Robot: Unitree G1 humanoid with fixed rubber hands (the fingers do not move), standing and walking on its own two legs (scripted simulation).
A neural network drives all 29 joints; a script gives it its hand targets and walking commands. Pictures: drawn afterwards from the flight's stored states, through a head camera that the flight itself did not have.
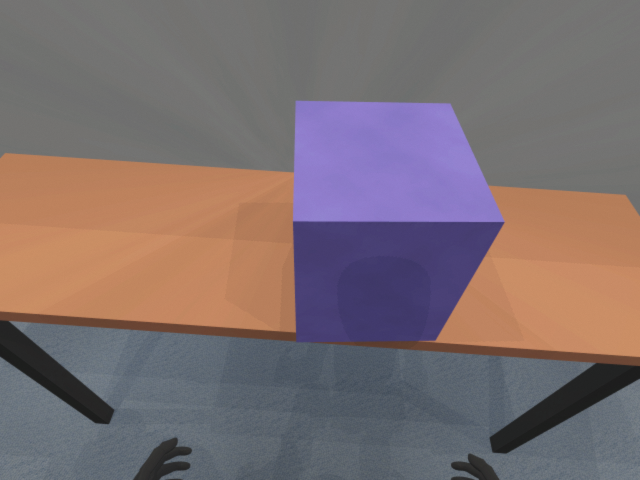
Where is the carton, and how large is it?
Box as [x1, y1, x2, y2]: [293, 101, 504, 341]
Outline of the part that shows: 296,101 293,196 296,341 435,340 504,222 450,104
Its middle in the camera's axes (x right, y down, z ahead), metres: +0.07 -0.02 +0.52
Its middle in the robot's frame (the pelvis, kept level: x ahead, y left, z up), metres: +0.42 -0.05 +0.09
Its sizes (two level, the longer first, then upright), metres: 0.210 0.200 0.250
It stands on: a table, 0.72 m high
